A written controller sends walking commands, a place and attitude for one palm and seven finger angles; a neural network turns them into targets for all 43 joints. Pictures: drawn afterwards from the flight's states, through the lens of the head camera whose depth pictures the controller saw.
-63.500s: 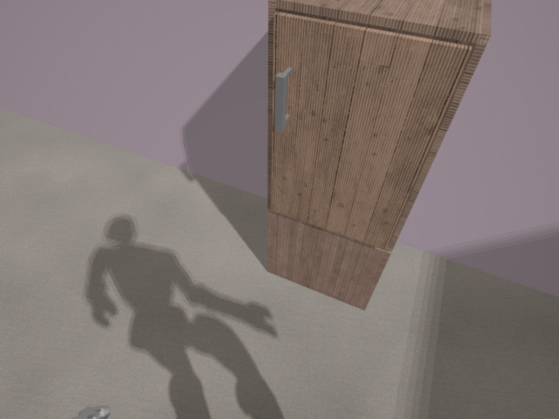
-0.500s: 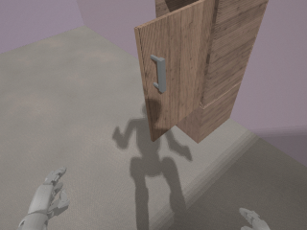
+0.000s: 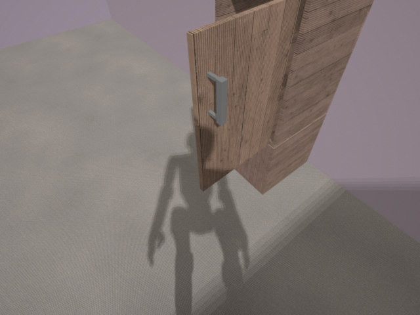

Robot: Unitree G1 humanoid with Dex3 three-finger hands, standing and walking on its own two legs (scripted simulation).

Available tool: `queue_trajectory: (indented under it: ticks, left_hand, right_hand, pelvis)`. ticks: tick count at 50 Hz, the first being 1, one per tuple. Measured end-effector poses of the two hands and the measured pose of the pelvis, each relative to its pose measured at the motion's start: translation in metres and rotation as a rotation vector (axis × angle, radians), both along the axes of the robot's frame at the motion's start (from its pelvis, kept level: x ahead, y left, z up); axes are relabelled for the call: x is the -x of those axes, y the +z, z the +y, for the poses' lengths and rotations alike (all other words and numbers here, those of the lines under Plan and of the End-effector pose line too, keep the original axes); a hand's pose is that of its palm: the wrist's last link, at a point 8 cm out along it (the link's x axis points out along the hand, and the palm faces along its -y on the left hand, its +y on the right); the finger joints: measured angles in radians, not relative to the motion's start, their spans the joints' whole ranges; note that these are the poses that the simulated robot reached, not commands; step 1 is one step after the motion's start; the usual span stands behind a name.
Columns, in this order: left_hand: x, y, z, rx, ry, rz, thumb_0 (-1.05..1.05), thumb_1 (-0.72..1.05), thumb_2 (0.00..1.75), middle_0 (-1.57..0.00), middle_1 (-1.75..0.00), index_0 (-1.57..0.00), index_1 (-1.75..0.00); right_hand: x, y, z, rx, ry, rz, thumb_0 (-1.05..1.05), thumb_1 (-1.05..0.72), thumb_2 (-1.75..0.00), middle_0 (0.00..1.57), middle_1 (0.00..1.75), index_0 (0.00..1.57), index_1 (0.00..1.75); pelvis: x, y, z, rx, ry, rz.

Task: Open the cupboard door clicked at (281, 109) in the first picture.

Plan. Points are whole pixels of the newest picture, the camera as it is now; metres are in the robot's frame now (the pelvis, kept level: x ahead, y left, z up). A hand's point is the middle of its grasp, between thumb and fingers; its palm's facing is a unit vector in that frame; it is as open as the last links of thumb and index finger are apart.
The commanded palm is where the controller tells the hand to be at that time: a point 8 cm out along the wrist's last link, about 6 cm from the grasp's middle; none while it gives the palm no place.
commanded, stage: let the arm hang, fingers relaxed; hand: left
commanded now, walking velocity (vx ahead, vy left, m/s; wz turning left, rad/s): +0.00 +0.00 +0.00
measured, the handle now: (216, 99) +0.61 +0.02 +0.08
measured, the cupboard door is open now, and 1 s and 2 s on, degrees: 93 93 93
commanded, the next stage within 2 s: look to check the result in 0.46 s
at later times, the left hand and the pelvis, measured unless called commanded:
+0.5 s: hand out of the picture +0.01 +0.15 -0.17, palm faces +0.06 -0.98 -0.16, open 7.3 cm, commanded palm none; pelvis +0.02 -0.01 +0.00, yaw +0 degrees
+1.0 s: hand out of the picture +0.02 +0.15 -0.17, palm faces +0.06 -0.98 -0.17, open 7.4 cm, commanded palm none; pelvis +0.03 -0.01 +0.00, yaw +0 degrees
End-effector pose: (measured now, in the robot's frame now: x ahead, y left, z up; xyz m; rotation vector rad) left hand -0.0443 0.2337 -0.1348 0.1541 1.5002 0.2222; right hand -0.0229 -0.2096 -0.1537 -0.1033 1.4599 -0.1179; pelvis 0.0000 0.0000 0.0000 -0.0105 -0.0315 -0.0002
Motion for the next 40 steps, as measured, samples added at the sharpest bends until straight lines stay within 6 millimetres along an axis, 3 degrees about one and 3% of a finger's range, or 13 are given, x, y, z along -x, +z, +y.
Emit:
queue_trajectory:
  ticks: [5,14,40]
  left_hand:
    - [-0.012,-0.002,-0.006,0.007,-0.004,-0.027,0.01,0.92,0.90,-0.20,-0.30,-0.20,-0.30]
    - [-0.045,-0.011,-0.031,0.072,-0.023,-0.100,0.01,0.91,0.90,-0.20,-0.30,-0.20,-0.30]
    - [-0.045,-0.006,-0.031,0.056,-0.002,-0.047,0.01,0.91,0.90,-0.20,-0.30,-0.20,-0.30]
  right_hand:
    - [-0.009,-0.002,0.009,-0.022,-0.004,-0.023,0.01,-0.91,-0.90,0.20,0.30,0.20,0.30]
    - [-0.012,0.003,0.004,0.001,-0.017,-0.022,0.01,-0.92,-0.90,0.20,0.30,0.20,0.30]
    - [-0.032,0.004,-0.004,0.010,-0.008,-0.006,0.01,-0.92,-0.90,0.20,0.30,0.20,0.30]
  pelvis:
    - [-0.004,0.000,-0.001,-0.006,-0.006,-0.006]
    - [-0.010,0.001,-0.003,-0.010,-0.010,-0.008]
    - [-0.027,0.004,-0.008,-0.012,-0.007,-0.003]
